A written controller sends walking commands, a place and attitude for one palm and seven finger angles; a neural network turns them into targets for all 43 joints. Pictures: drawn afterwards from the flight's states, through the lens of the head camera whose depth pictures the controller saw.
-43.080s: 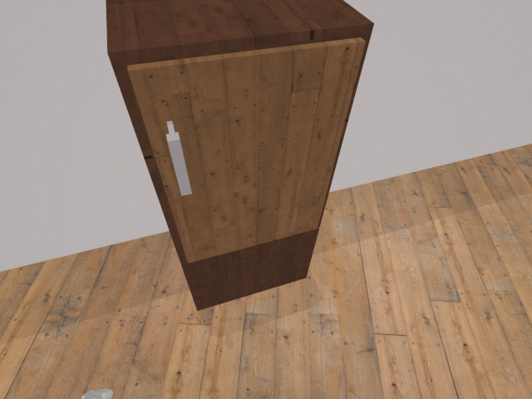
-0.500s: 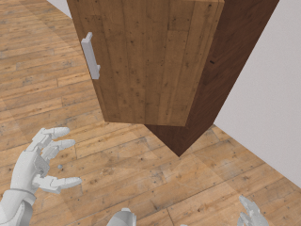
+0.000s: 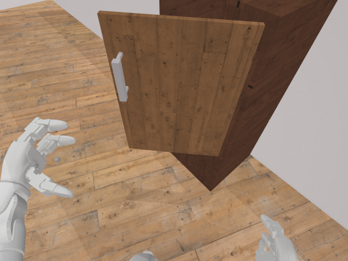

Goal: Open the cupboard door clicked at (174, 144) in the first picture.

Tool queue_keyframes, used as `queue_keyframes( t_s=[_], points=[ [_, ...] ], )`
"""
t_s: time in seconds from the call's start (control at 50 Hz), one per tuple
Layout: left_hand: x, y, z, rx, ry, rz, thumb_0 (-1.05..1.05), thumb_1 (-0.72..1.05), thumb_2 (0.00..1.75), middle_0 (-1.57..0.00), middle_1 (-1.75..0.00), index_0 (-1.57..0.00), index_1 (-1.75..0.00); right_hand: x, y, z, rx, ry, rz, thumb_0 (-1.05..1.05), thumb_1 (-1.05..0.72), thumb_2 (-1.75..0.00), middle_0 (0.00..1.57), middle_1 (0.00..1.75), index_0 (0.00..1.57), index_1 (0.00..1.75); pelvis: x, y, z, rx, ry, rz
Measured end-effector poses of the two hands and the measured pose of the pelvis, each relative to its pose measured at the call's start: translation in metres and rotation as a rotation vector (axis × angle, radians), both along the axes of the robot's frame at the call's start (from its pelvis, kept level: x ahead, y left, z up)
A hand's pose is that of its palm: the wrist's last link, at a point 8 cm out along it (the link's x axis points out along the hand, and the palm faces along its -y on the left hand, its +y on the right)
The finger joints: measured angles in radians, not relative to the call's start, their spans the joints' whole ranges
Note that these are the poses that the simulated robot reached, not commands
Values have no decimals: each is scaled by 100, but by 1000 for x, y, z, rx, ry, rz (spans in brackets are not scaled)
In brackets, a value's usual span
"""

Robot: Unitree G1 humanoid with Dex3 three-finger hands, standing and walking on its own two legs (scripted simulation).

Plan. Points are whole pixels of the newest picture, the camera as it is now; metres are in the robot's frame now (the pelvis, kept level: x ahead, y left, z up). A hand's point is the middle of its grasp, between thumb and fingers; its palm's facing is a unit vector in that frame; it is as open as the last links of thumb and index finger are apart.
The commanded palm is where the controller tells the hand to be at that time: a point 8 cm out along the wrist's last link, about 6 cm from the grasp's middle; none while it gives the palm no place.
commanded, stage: raise the hand with hooked fingers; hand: left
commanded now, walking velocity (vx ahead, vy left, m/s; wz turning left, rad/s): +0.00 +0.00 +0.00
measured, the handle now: (121, 77) +0.59 +0.21 +0.08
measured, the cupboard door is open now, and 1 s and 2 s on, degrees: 44 44 44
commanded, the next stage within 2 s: move the hooked fingers beside the handle in 0.56 s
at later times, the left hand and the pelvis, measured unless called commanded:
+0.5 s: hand (67, 156) +0.29 +0.25 +0.10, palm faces +0.02 -1.00 -0.04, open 14.0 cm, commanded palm +0.26 +0.30 +0.10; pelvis +0.00 -0.02 +0.00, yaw +0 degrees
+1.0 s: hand (79, 134) +0.35 +0.25 +0.10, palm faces +0.01 -1.00 -0.02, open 14.0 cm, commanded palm +0.32 +0.30 +0.10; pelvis +0.00 -0.03 +0.00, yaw +0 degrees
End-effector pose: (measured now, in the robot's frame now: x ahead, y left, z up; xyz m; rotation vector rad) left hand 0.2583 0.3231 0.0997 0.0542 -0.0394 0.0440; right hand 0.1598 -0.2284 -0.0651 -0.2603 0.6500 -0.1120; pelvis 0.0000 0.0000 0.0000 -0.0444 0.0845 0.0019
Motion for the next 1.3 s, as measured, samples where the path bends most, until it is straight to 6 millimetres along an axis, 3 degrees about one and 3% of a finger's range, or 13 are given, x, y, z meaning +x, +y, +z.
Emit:
queue_keyframes(
  t_s=[0.12, 0.32, 0.74, 0.92, 1.1, 1.3],
  points=[
    [12, 6, 10, -8, 29, -18, -1, -49, 30, -30, -120, -30, -120, -14, -14, -2, -8, 36, -36, 2, -90, -90, 21, 30, 20, 30, 0, -3, 3, 3, -5, 1],
    [12, -12, 1, -23, 39, -38, -1, -50, 30, -30, -120, -30, -120, -27, -34, -1, -21, 49, -69, 2, -90, -90, 21, 30, 20, 30, 0, -10, 5, 14, -5, -13],
    [11, -25, 4, -20, 34, -22, -1, -50, 30, -30, -120, -30, -120, -15, -40, -5, 5, 26, -56, 2, -90, -90, 21, 30, 20, 30, -1, -24, 4, 22, -9, -8],
    [46, -22, 2, -32, 37, -20, -1, -50, 30, -30, -120, -30, -120, -24, -47, -13, -21, 87, -68, 2, -90, -90, 21, 30, 20, 30, -3, -26, 1, 20, 11, -4],
    [90, -20, 2, -41, 45, -47, -1, -50, 30, -30, -120, -30, -120, -52, -57, -22, -42, 189, -131, 1, -90, -90, 21, 30, 20, 30, 3, -22, -2, 19, 53, -24],
    [117, -12, -4, -42, 38, -46, -1, -50, 30, -30, -120, -30, -120, -79, -57, -29, -52, 307, -178, 1, -90, -90, 21, 30, 20, 30, 10, -14, -4, 14, 90, -36]
  ],
)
